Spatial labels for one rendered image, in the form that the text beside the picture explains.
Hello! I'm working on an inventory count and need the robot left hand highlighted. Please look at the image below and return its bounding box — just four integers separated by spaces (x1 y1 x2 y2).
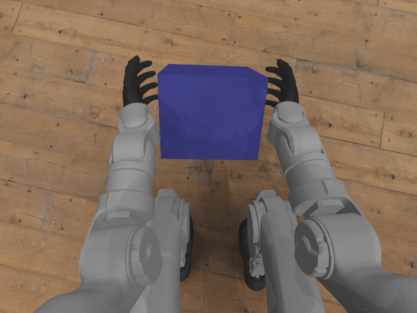
122 55 158 107

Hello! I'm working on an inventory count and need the right robot thigh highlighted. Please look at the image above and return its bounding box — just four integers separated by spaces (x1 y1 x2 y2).
247 196 326 313

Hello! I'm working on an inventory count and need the robot right hand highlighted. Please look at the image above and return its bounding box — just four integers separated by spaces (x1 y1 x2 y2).
265 59 299 108

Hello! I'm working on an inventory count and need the carton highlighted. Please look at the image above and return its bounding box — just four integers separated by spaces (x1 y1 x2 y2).
157 64 268 160

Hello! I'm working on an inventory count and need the right robot upper arm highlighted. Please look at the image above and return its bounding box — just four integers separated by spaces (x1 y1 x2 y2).
295 213 417 313

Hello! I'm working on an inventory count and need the left robot upper arm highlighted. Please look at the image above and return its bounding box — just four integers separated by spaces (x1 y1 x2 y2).
33 224 163 313

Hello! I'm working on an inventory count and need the robot right foot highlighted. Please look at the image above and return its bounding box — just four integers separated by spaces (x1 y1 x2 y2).
238 219 266 291

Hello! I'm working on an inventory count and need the robot right forearm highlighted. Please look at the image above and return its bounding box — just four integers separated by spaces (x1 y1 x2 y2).
267 101 382 257

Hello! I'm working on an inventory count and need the robot left forearm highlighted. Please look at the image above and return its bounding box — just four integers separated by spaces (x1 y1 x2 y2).
79 102 160 278

